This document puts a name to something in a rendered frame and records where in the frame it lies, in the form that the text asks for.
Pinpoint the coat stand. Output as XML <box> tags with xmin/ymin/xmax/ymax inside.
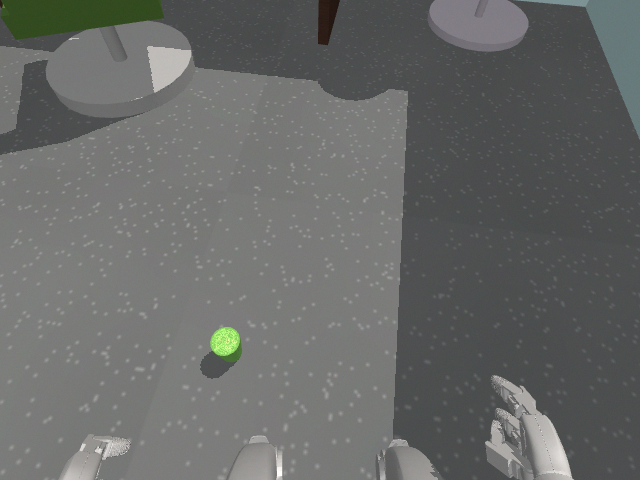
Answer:
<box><xmin>427</xmin><ymin>0</ymin><xmax>529</xmax><ymax>52</ymax></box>

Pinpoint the office chair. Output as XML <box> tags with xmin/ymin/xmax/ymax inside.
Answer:
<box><xmin>0</xmin><ymin>0</ymin><xmax>195</xmax><ymax>118</ymax></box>

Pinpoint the cup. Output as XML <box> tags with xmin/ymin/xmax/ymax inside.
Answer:
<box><xmin>210</xmin><ymin>327</ymin><xmax>242</xmax><ymax>362</ymax></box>

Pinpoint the right robot hand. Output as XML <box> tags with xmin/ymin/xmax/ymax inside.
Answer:
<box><xmin>485</xmin><ymin>375</ymin><xmax>572</xmax><ymax>480</ymax></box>

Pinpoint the left robot hand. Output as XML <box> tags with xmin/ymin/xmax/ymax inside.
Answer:
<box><xmin>58</xmin><ymin>434</ymin><xmax>131</xmax><ymax>480</ymax></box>

